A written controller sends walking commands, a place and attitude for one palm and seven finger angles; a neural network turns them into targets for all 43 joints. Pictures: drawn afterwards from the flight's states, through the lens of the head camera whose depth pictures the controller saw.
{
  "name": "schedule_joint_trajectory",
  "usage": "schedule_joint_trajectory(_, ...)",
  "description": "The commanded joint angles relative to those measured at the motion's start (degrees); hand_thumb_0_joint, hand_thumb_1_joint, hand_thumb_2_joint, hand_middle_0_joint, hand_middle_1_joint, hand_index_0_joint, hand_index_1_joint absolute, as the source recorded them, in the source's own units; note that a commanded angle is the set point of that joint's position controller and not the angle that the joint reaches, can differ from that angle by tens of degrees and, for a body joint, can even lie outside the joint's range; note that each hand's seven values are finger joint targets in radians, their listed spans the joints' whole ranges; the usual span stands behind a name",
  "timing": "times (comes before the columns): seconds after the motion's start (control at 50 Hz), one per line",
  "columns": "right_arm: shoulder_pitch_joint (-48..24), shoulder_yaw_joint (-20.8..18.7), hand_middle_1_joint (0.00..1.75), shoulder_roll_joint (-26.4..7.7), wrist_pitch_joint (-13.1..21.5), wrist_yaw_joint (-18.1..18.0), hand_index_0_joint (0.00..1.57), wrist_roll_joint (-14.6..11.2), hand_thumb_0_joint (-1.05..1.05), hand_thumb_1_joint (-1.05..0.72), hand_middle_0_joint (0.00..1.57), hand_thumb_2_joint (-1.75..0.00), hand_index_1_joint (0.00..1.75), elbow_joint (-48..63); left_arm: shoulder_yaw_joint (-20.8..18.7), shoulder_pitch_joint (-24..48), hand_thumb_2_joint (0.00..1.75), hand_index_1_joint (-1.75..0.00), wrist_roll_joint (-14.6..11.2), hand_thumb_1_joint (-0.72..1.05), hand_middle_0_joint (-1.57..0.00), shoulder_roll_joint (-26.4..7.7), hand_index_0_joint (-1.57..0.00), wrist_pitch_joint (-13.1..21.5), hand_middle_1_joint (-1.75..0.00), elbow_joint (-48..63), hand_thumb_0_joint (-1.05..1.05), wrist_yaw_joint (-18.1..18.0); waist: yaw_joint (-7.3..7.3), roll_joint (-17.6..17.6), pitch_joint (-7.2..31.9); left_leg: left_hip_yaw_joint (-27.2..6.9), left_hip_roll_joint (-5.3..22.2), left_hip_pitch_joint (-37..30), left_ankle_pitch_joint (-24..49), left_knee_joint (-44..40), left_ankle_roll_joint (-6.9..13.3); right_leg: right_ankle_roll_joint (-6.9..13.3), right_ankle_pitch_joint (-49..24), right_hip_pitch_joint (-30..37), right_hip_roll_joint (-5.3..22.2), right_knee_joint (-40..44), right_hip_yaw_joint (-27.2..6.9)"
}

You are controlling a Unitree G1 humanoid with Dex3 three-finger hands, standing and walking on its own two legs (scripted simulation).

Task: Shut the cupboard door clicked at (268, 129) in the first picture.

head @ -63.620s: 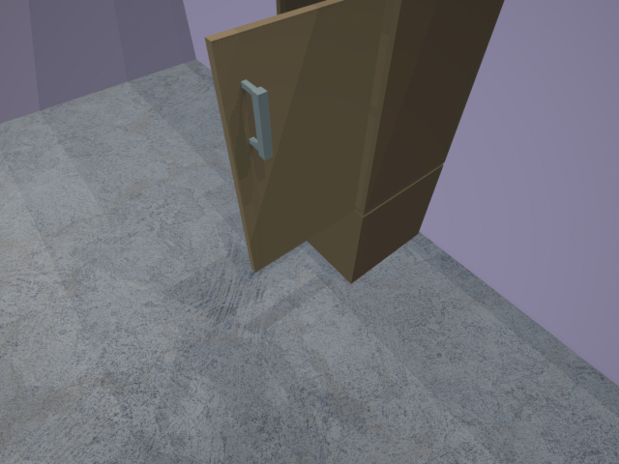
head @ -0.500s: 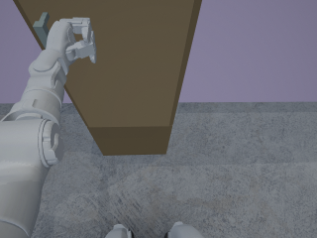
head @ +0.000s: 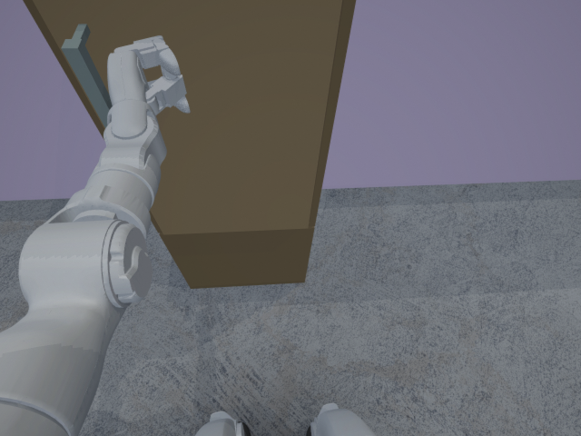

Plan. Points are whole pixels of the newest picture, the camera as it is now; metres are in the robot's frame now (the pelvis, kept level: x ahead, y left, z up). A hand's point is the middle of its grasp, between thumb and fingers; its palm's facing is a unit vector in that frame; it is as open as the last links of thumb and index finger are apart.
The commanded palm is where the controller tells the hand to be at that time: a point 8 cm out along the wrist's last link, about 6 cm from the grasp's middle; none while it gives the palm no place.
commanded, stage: pull the fist back off the door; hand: left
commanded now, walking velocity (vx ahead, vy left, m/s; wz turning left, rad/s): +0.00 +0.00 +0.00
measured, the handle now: (98, 81) +0.57 +0.18 +0.15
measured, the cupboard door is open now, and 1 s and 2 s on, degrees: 0 0 0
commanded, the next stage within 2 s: draw the hand back to the body in 0.42 s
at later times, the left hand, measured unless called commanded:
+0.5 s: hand (161, 117) +0.49 +0.10 +0.15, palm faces +0.11 -0.99 -0.01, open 3.1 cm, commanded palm +0.46 +0.14 +0.16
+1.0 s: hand (99, 179) +0.39 +0.15 +0.17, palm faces +0.13 -0.99 -0.02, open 3.1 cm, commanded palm +0.35 +0.19 +0.18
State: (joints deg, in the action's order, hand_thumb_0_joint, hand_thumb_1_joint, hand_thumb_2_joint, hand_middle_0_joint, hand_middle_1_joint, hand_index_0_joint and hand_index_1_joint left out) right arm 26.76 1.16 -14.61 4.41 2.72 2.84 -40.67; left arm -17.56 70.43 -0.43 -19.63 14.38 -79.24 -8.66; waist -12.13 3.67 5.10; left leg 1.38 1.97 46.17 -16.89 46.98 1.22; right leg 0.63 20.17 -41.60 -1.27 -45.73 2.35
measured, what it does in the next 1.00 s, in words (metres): stands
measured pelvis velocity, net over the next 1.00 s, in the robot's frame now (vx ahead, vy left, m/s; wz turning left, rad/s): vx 0.04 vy -0.02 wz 0.02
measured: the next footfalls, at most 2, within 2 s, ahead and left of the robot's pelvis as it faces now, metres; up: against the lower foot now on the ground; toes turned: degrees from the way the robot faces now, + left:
none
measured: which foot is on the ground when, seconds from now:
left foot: down 0.00-1.00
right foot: down 0.00-1.00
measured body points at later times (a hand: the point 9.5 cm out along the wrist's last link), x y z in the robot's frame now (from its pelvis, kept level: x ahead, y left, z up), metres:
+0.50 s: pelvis +0.05 -0.01 +0.02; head +0.08 -0.02 +0.47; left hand +0.48 +0.15 +0.16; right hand +0.15 -0.26 -0.10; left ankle +0.05 +0.11 -0.70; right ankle +0.02 -0.12 -0.70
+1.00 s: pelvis +0.04 -0.02 +0.03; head +0.02 -0.04 +0.48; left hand +0.37 +0.20 +0.18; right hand +0.20 -0.25 -0.06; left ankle +0.05 +0.11 -0.70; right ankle +0.02 -0.12 -0.70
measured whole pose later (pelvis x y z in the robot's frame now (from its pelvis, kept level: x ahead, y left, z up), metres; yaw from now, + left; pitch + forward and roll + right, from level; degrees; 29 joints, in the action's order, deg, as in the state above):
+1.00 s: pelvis +0.04 -0.02 +0.03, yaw +1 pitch +0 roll +0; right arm 13.5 1.5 -14.0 0.6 -2.9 -3.0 -35.1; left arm -8.2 15.8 -10.3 -10.5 -1.4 -16.3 1.0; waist 1.0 3.1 3.6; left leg 1.4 1.2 17.5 -16.0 33.2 -0.1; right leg 1.7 19.8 -13.3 -1.0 -32.7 2.2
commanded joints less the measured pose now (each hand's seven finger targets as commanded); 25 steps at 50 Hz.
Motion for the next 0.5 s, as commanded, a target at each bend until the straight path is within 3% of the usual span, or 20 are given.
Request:
schedule_joint_trajectory(0.0, 6.6, -4.3, 0.3, -10.3, 2.1, -0.8, 0.2, -0.4, 0.0, -0.9, 0.2, -0.9, 0.3, 4.5, -2.2, 23.7, 0.9, -1.5, -1.4, 0.9, -1.3, -10.4, -1.3, 6.4, -1.5, 16.7, 0.0, -0.7, 1.11, -3.4, 23.5, -3.6, -1.2, -20.4, 0.2, -6.7, 0.5, -0.2, -3.5, 5.8, -1.6, 9.3, -0.6)
schedule_joint_trajectory(0.06, 6.4, -4.7, 0.3, -9.8, 1.7, -0.3, 0.2, -0.3, 0.0, -0.9, 0.2, -0.9, 0.3, 5.2, -0.7, 17.7, 0.9, -1.5, -0.6, 0.9, -1.3, -7.9, -1.3, 8.1, -1.5, 20.0, 0.0, -1.0, 2.75, -2.9, 23.0, -2.8, -1.1, -22.4, 4.4, -6.7, 0.4, 0.2, -6.8, 7.6, -1.9, 9.0, -0.2)
schedule_joint_trajectory(0.12, 5.3, -5.2, 0.3, -9.5, 0.8, -0.3, 0.2, -0.9, 0.0, -0.9, 0.2, -0.9, 0.3, 6.1, 0.8, 12.9, 0.9, -1.5, -0.6, 0.9, -1.3, -5.5, -1.3, 7.6, -1.5, 23.9, 0.0, -0.6, 3.62, -3.1, 22.8, -1.9, -1.1, -24.1, 7.5, -7.1, 0.4, 0.2, -10.8, 9.9, -2.0, 9.1, -0.2)
schedule_joint_trajectory(0.18, 3.8, -5.6, 0.3, -9.1, 0.3, -0.6, 0.2, -1.6, 0.0, -0.9, 0.2, -0.9, 0.3, 6.8, 2.4, 10.9, 0.9, -1.5, -1.9, 0.9, -1.3, -3.1, -1.3, 6.6, -1.5, 31.1, 0.0, -0.2, 4.63, -1.2, 23.9, -1.6, -1.3, -28.0, 11.2, -7.6, 0.2, 0.3, -14.8, 12.2, -2.3, 9.5, -0.1)
schedule_joint_trajectory(0.24, 1.5, -5.9, 0.3, -8.5, 0.4, -1.1, 0.2, -2.1, 0.0, -0.9, 0.2, -0.9, 0.3, 7.7, 3.4, 7.7, 0.9, -1.5, -3.9, 0.9, -1.3, -1.1, -1.3, 6.2, -1.5, 41.9, 0.0, -0.1, 6.01, 0.4, 27.3, -1.2, -1.2, -32.9, 17.4, -7.5, 0.1, 0.4, -20.6, 15.7, -2.5, 9.4, -0.1)
schedule_joint_trajectory(0.28, 0.2, -5.8, 0.3, -7.9, 0.7, -1.1, 0.2, -2.5, 0.0, -0.9, 0.2, -0.9, 0.3, 7.8, 6.1, 4.0, 0.9, -1.5, -4.6, 0.9, -1.3, 2.1, -1.3, 5.5, -1.5, 46.4, 0.0, 0.1, 6.17, 0.9, 26.2, -1.1, -1.1, -35.1, 21.7, -7.4, 0.1, 0.4, -24.4, 16.4, -2.5, 9.4, 0.1)
schedule_joint_trajectory(0.32, -1.0, -5.9, 0.3, -7.7, 0.8, -1.1, 0.2, -2.8, 0.0, -0.9, 0.2, -0.9, 0.3, 8.1, 7.2, -2.3, 0.9, -1.5, -4.6, 0.9, -1.3, 3.4, -1.3, 4.2, -1.5, 49.1, 0.0, 0.4, 6.91, -1.1, 24.6, -0.7, -1.0, -35.0, 23.6, -7.6, 0.3, 0.2, -27.0, 17.9, -2.4, 9.6, 0.1)
schedule_joint_trajectory(0.4, -3.2, -5.5, 0.3, -7.3, 0.0, -1.6, 0.2, -3.5, 0.0, -0.9, 0.2, -0.9, 0.3, 7.9, 8.1, -5.1, 0.9, -1.5, -4.3, 0.9, -1.3, 4.1, -1.3, -0.3, -1.5, 48.5, 0.0, 0.7, 6.73, -4.6, 18.0, -0.1, -1.5, -32.4, 22.4, -8.8, 0.6, -0.2, -29.3, 19.1, -1.8, 10.7, -0.2)
schedule_joint_trajectory(0.44, -4.5, -5.3, 0.3, -7.0, -0.4, -2.0, 0.2, -3.7, 0.0, -0.9, 0.2, -0.9, 0.3, 8.3, 8.7, -5.5, 0.9, -1.5, -5.0, 0.9, -1.3, 5.4, -1.3, -2.5, -1.5, 48.6, 0.0, 1.0, 6.87, -6.5, 16.6, 0.0, -1.8, -31.9, 21.0, -9.4, 0.7, -0.3, -29.6, 20.0, -1.6, 11.4, -0.2)
schedule_joint_trajectory(0.46, -4.9, -5.2, 0.3, -7.1, -0.6, -2.2, 0.2, -3.9, 0.0, -0.9, 0.2, -0.9, 0.3, 8.6, 8.3, -6.6, 0.9, -1.5, -5.2, 0.9, -1.3, 4.9, -1.3, -3.2, -1.5, 49.0, 0.0, 1.1, 7.42, -5.7, 16.3, 0.4, -2.0, -32.1, 20.5, -9.5, 0.7, -0.2, -29.4, 20.9, -1.4, 11.8, -0.6)
schedule_joint_trajectory(0.48, -6.0, -4.9, 0.3, -6.7, -0.7, -2.4, 0.2, -4.0, 0.0, -0.9, 0.2, -0.9, 0.3, 8.8, 9.6, -5.7, 0.9, -1.5, -5.6, 0.9, -1.3, 6.4, -1.3, -3.8, -1.5, 49.5, 0.0, 1.3, 7.01, -5.0, 16.2, 0.2, -2.2, -32.7, 20.5, -9.7, 0.7, -0.2, -30.0, 20.8, -1.2, 11.8, -0.6)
